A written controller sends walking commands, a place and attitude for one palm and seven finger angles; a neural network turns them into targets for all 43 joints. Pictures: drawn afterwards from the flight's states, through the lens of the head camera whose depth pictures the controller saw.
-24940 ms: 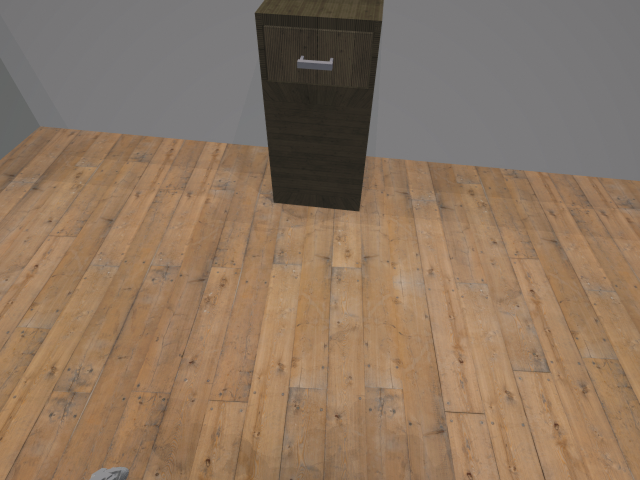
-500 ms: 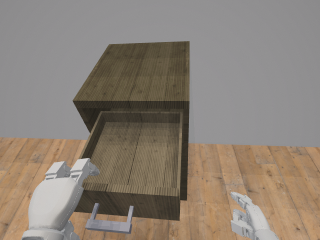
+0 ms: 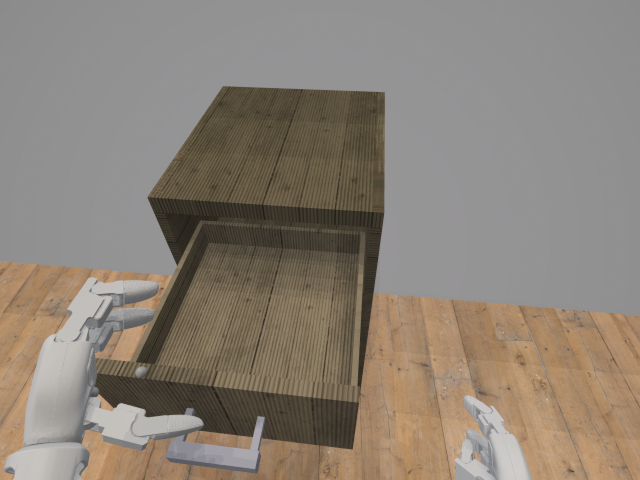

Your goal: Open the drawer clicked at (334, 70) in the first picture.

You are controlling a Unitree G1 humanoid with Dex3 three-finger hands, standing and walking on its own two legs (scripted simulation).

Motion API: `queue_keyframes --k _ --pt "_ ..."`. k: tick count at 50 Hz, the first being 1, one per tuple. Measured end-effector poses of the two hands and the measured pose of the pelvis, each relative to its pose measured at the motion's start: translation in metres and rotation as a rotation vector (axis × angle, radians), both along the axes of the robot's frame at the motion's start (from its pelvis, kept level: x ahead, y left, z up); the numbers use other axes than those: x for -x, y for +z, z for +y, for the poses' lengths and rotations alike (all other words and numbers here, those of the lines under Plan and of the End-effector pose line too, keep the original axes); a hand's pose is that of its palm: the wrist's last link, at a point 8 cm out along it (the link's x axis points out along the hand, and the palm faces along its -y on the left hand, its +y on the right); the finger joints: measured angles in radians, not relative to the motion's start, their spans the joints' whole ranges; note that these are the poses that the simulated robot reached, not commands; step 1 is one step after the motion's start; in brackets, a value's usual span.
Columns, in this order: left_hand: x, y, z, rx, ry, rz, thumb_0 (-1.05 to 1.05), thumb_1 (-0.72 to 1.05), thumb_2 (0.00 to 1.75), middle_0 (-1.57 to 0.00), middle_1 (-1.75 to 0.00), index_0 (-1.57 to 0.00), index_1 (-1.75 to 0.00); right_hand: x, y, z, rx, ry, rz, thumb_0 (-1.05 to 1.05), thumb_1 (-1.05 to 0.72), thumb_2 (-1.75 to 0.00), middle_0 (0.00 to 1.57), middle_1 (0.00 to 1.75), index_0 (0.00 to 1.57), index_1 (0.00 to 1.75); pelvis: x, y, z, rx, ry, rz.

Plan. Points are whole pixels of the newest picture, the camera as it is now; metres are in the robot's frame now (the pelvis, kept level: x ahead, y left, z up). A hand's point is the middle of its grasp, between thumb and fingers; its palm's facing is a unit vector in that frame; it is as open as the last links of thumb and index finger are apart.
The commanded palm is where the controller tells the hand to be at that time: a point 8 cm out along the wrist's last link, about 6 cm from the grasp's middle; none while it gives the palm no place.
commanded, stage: draw the hand back to the body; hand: left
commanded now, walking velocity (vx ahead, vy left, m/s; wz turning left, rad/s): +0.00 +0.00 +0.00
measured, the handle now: (219, 438) +0.19 +0.17 -0.08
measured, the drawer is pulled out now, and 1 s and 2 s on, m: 0.30 0.30 0.30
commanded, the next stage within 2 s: step back with the hand held close in 0.74 s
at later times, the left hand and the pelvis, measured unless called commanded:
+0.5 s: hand (89, 350) +0.18 +0.24 +0.16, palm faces +0.39 -0.82 -0.42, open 8.9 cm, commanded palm +0.13 +0.28 +0.18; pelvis +0.00 +0.00 +0.00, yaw +0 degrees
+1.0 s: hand (91, 344) +0.19 +0.23 +0.17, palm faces +0.37 -0.80 -0.47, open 7.4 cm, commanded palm +0.12 +0.27 +0.18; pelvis -0.01 -0.01 +0.00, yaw +0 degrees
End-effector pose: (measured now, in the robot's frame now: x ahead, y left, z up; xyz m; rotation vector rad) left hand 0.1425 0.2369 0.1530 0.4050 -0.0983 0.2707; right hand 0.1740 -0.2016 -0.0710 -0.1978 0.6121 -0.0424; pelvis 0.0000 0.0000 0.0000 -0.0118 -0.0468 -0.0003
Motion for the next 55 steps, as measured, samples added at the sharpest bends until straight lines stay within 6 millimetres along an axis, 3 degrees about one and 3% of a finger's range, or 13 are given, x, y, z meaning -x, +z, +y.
queue_keyframes --k 7,22,33,43,49,55 --pt "-0.007 0.009 0.015 -0.022 0.014 -0.017 -0.01 -0.09 0.47 -0.29 -0.94 -0.28 -0.94 0.001 -0.003 -0.004 -0.002 -0.011 0.029 0.01 -0.9 -0.9 0.2 0.3 0.21 0.3 -0.002 0.002 0.001 0.001 -0.005 0.008" --pt "-0.001 0.021 0.037 -0.059 0.096 -0.027 0.0 0.42 0.69 -0.25 -0.61 -0.25 -0.61 -0.016 0.004 -0.012 0.013 -0.018 0.008 0.01 -0.9 -0.9 0.2 0.3 0.21 0.3 -0.001 0.004 0.0 0.0 -0.001 0.004" --pt "0.001 0.021 0.035 -0.049 0.106 -0.029 0.01 0.77 0.85 -0.22 -0.38 -0.22 -0.38 -0.013 0.002 -0.01 -0.001 -0.007 0.019 0.01 -0.9 -0.9 0.2 0.3 0.21 0.3 0.002 0.005 -0.003 -0.002 0.001 -0.001" --pt "0.003 0.022 0.031 -0.061 0.106 -0.022 0.01 0.88 0.89 -0.22 -0.32 -0.22 -0.31 -0.004 -0.003 -0.016 -0.004 -0.02 0.042 0.01 -0.9 -0.9 0.2 0.3 0.21 0.3 0.004 0.005 -0.006 -0.003 0.0 -0.002" --pt "-0.002 0.035 0.035 -0.132 0.085 -0.068 0.01 0.89 0.9 -0.22 -0.31 -0.21 -0.31 0.004 -0.004 -0.023 -0.001 -0.045 0.071 0.01 -0.9 -0.9 0.2 0.3 0.21 0.3 0.011 0.005 -0.007 -0.002 -0.001 0.044" --pt "-0.004 0.027 0.026 -0.155 0.002 -0.007 0.01 0.89 0.9 -0.21 -0.31 -0.21 -0.3 0.017 -0.007 -0.036 0.023 -0.116 0.108 0.01 -0.9 -0.9 0.2 0.3 0.21 0.3 0.017 0.004 -0.002 -0.007 -0.009 0.082"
